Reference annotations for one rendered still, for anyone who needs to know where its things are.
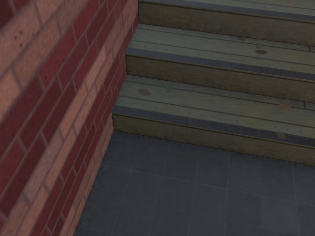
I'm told stairs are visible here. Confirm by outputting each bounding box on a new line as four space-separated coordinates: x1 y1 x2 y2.
111 0 315 166

